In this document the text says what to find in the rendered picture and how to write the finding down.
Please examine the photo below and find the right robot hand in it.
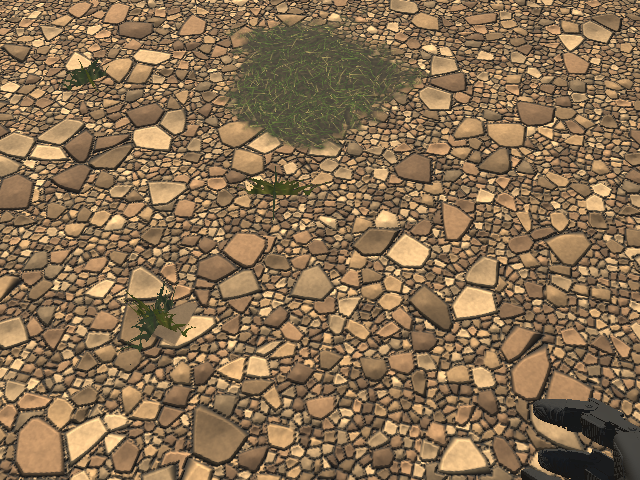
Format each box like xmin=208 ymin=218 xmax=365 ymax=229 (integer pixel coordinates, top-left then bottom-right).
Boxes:
xmin=521 ymin=398 xmax=640 ymax=480

